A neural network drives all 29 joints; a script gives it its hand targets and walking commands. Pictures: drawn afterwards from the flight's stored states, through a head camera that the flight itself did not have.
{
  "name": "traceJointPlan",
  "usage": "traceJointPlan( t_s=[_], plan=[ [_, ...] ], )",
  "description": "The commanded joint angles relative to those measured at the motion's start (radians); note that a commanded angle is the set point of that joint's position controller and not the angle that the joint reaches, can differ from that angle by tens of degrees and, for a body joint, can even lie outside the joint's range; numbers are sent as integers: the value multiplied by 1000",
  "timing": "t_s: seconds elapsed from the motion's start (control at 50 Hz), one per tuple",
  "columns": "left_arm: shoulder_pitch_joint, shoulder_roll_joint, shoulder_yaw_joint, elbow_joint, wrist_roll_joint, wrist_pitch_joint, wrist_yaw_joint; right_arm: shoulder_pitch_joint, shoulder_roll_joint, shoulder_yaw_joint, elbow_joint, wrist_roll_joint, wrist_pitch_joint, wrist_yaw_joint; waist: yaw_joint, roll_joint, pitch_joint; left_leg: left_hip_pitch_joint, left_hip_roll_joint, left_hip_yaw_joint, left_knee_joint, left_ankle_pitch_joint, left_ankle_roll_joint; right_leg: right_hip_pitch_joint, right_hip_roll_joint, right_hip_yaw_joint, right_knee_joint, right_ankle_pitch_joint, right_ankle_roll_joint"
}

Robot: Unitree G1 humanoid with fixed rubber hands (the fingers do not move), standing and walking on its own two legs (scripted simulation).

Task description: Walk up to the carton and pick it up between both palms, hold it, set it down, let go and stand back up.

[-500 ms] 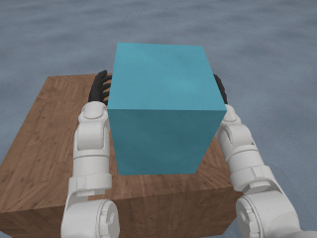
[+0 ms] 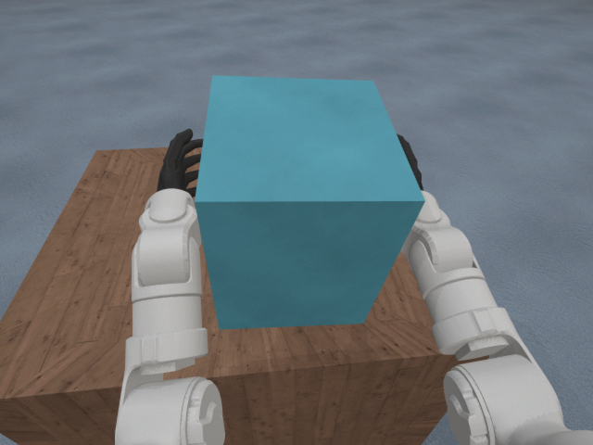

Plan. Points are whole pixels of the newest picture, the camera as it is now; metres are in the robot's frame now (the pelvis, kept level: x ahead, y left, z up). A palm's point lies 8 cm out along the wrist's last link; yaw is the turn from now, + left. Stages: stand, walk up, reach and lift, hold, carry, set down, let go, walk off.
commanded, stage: hold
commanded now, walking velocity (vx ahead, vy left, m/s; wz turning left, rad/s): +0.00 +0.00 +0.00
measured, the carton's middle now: (293, 209) +0.36 -0.01 +0.17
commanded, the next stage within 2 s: none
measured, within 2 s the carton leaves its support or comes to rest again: neither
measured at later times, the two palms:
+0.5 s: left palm (169, 189) +0.36 +0.14 +0.21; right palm (403, 187) +0.36 -0.15 +0.19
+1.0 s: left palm (168, 193) +0.36 +0.15 +0.21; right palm (400, 188) +0.36 -0.15 +0.19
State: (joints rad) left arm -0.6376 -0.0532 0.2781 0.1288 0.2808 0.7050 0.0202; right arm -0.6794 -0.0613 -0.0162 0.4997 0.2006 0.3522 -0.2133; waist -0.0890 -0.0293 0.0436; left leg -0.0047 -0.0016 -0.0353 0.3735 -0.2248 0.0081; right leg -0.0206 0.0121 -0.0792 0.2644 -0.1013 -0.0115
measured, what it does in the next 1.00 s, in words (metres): stands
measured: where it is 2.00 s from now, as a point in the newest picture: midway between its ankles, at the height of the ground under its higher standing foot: outside the picture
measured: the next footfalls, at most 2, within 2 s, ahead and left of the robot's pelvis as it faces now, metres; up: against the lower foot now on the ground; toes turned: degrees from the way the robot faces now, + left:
none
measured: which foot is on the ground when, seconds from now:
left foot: down 0.00-1.00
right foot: down 0.00-1.00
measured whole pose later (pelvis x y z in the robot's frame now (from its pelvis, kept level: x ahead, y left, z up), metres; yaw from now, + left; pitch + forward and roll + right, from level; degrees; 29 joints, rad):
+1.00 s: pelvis +0.00 -0.01 +0.00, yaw +0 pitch -9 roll -1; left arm -0.65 -0.05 0.31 0.10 0.30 0.74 -0.03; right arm -0.70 -0.04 -0.02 0.49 0.19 0.38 -0.22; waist -0.08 -0.03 0.06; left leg 0.01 0.00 -0.04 0.36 -0.22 0.00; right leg -0.01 0.01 -0.09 0.27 -0.10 -0.02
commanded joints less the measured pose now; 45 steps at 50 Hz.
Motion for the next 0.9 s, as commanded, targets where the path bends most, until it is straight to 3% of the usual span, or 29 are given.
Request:
traceJointPlan(
  t_s=[0.0,0.06,0.12,0.22,0.4,0.48,0.5,0.56,0.7,0.78,0.88],
  plan=[
    [-638,-561,-490,-78,-123,-33,-148,-833,617,359,-318,63,-73,103,2,43,-417,-34,-35,23,-68,262,-38,222,49,1,13,106,36],
    [-665,-566,-497,-106,-126,-25,-153,-847,632,359,-320,66,-74,104,-3,67,-457,-24,-37,27,-60,278,-41,236,43,2,24,139,38],
    [-654,-558,-509,-105,-137,-24,-154,-867,630,382,-358,79,-71,93,-7,51,-493,-12,-43,23,-39,321,-44,258,47,1,29,195,40],
    [-673,-544,-466,-76,-122,-21,-166,-862,640,354,-318,56,-53,95,3,40,-439,-69,-45,36,-77,216,-26,252,37,6,20,117,40],
    [-696,-544,-466,-76,-119,-26,-178,-868,643,341,-306,50,-60,95,-6,57,-468,-53,-44,36,-70,235,-36,262,41,-2,27,121,40],
    [-699,-537,-446,-59,-109,-24,-175,-874,646,337,-285,43,-60,101,8,51,-435,-63,-43,40,-80,216,-29,249,38,-5,20,88,41],
    [-692,-533,-437,-46,-105,-22,-176,-889,650,343,-300,46,-63,102,18,42,-437,-70,-43,42,-80,213,-25,256,39,-3,20,93,42],
    [-676,-547,-470,-73,-124,-26,-175,-896,656,373,-347,65,-71,94,7,42,-492,-42,-45,36,-54,288,-33,278,45,-4,32,174,45],
    [-690,-533,-442,-48,-112,-19,-176,-889,649,342,-311,46,-59,99,17,40,-434,-82,-44,43,-85,182,-19,245,35,0,19,70,43],
    [-681,-552,-484,-91,-129,-25,-172,-885,648,376,-354,74,-71,94,4,60,-511,-18,-42,34,-43,317,-43,265,47,-4,34,178,41],
    [-641,-540,-480,-111,-120,-20,-175,-843,639,385,-360,77,-61,83,1,52,-466,-27,-48,34,-49,308,-43,275,43,-3,31,183,47]
  ],
)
